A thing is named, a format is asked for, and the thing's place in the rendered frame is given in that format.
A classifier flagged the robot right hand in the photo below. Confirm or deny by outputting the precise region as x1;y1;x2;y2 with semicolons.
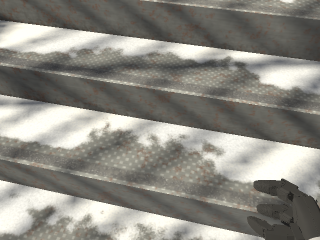
247;178;320;240

